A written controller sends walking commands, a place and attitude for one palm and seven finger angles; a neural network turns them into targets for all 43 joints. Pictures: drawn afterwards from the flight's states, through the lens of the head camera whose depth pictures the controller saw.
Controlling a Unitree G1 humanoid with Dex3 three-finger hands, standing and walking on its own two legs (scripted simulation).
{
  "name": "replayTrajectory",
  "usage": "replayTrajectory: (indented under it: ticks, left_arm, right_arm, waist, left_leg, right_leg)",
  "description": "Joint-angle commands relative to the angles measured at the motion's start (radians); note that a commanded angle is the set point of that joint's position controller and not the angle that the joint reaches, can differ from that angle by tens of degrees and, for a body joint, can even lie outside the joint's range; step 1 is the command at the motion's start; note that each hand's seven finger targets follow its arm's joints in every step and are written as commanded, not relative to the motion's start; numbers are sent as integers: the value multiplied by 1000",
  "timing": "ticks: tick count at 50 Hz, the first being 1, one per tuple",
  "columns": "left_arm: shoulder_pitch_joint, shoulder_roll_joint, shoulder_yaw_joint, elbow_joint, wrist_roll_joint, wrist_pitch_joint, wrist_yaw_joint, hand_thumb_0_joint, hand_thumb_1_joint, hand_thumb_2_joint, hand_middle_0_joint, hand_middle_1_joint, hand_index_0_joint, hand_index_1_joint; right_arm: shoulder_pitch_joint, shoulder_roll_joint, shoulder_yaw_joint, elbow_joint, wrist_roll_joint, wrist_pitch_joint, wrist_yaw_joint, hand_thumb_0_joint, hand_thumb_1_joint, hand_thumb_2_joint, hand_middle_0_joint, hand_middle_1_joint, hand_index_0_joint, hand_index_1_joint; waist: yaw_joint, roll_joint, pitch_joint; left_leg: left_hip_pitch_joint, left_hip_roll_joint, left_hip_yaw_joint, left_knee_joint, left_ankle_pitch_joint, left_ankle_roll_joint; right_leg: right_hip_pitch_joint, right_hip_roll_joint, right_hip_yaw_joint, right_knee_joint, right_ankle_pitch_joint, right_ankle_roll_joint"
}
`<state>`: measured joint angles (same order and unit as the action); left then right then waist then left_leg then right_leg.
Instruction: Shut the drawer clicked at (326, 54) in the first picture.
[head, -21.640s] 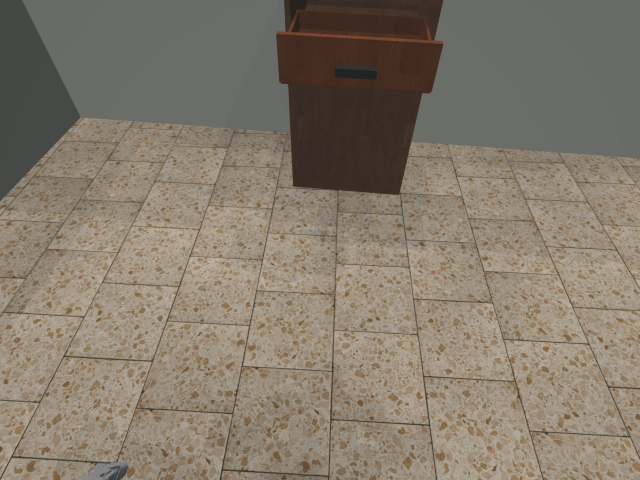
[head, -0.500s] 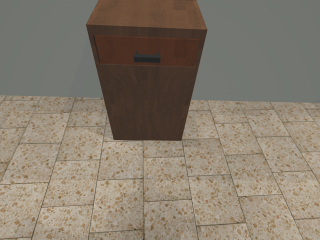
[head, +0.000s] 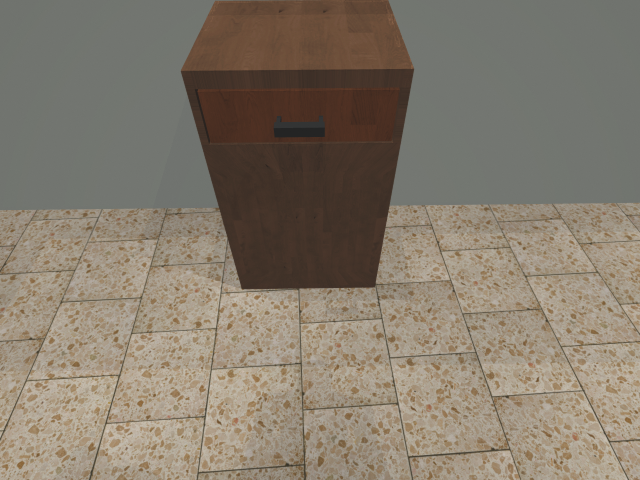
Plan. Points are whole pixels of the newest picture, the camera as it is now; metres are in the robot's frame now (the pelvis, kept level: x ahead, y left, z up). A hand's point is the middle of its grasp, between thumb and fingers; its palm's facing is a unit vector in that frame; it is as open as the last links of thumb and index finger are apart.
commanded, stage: let the arm hang, fingers relaxed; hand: left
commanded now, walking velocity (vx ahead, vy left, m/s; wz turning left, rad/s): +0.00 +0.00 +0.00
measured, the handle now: (299, 124) +0.87 +0.10 -0.04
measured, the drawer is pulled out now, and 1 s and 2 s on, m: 0.00 0.00 0.00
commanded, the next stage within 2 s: look to check the result in 0.32 s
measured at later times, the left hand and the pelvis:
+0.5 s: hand out of the picture -0.03 +0.15 -0.18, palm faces +0.05 -0.98 -0.17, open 7.3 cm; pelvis +0.00 +0.00 +0.00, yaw +0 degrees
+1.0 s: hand out of the picture +0.00 +0.17 -0.17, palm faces +0.03 -0.98 -0.19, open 7.3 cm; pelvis +0.00 +0.00 +0.00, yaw +0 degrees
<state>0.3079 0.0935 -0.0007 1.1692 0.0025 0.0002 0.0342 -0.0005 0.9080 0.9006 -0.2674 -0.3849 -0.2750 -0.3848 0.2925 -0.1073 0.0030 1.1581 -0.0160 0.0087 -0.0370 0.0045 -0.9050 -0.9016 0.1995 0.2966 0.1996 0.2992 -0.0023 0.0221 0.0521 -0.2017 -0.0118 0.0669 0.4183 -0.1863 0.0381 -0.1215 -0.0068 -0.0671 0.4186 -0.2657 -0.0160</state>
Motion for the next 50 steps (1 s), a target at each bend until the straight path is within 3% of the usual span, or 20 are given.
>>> replayTrajectory:
  ticks: [1,7,12,24,37,50]
  left_arm:
    - [93,92,19,-14,4,-13,10,0,900,900,-200,-300,-200,-300]
    - [93,84,21,-15,4,-11,11,0,900,900,-200,-300,-200,-300]
    - [97,82,22,-19,4,-13,11,0,900,900,-200,-300,-200,-300]
    - [90,98,25,-19,4,-19,11,0,900,900,-200,-300,-200,-300]
    - [55,120,27,-22,6,-19,8,0,900,900,-200,-300,-200,-300]
    - [11,161,31,-33,5,-24,4,0,900,900,-200,-300,-200,-300]
  right_arm:
    - [94,-68,-19,-6,-1,-12,-9,0,-900,-900,200,300,200,300]
    - [109,-58,-21,-4,-2,-11,-10,0,-900,-900,200,300,200,300]
    - [122,-58,-24,-9,-2,-11,-10,0,-900,-900,200,300,200,300]
    - [115,-78,-27,-11,1,-18,-11,0,-900,-900,200,300,200,300]
    - [74,-111,-29,-15,0,-18,-10,0,-900,-900,200,300,200,300]
    - [31,-144,-30,-19,0,-22,-7,0,-900,-900,200,300,200,300]
  waist:
    - [-5,-21,65]
    - [-6,6,91]
    - [-8,-10,79]
    - [-9,-17,42]
    - [-11,-15,56]
    - [-11,-24,28]
  left_leg:
    - [5,106,-110,-85,33,8]
    - [-18,106,-115,-97,-14,7]
    - [-16,106,-118,-93,-23,8]
    - [23,117,-117,-82,64,13]
    - [30,120,-124,-98,43,11]
    - [53,123,-122,-92,109,7]
  right_leg:
    - [-97,-93,90,-104,28,-35]
    - [-114,-88,92,-102,1,-35]
    - [-113,-87,95,-104,-4,-38]
    - [-92,-91,91,-97,51,-35]
    - [-99,-91,96,-107,38,-34]
    - [-66,-100,98,-119,87,-32]
